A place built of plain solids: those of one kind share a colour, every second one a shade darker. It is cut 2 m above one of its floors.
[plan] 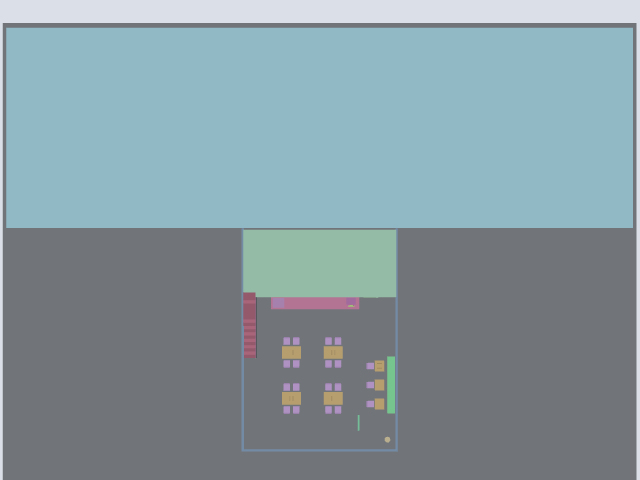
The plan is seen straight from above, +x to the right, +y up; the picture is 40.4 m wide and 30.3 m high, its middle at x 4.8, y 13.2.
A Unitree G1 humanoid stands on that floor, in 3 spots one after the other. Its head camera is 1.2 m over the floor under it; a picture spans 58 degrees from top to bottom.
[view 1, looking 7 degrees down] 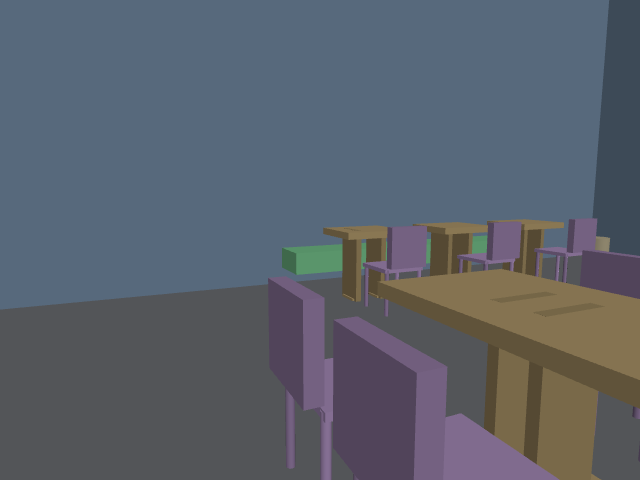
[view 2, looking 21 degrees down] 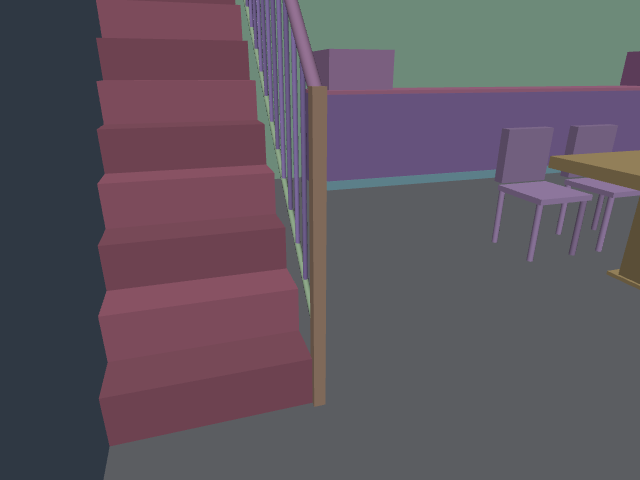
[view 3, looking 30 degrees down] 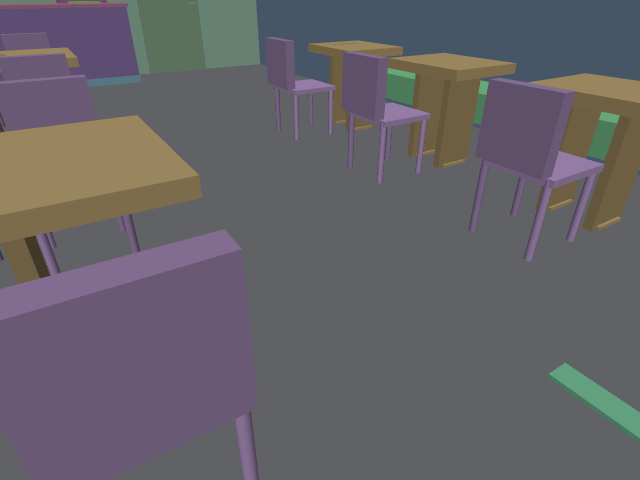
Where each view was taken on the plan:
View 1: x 4.49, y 7.58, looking -24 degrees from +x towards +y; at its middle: wall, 5.59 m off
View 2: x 0.36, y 4.45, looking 73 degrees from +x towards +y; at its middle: stair_guard_post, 1.43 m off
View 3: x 5.92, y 1.65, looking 58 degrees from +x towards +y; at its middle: ground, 2.40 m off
